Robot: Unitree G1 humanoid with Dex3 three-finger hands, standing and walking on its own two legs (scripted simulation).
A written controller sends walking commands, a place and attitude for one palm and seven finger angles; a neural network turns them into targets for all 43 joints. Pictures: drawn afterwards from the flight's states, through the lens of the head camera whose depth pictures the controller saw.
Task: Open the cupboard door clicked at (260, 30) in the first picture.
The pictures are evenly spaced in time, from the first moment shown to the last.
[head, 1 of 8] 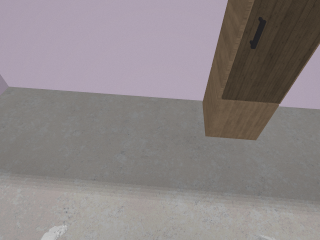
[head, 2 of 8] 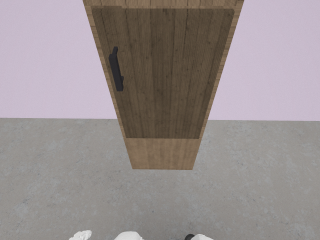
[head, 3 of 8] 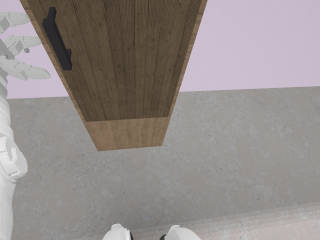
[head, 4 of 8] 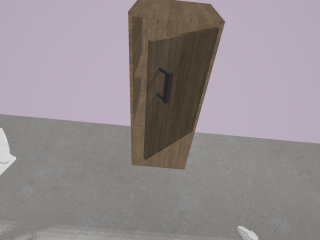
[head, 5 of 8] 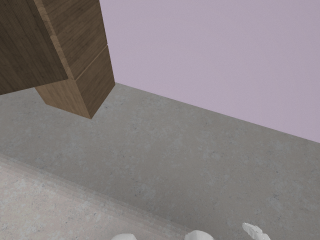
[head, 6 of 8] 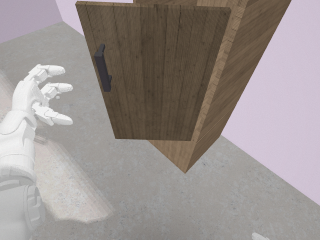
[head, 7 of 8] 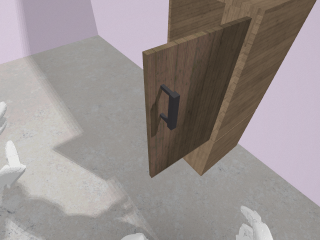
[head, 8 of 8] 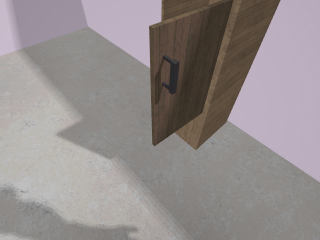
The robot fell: no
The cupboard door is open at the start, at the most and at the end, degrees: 0 88 87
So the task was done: yes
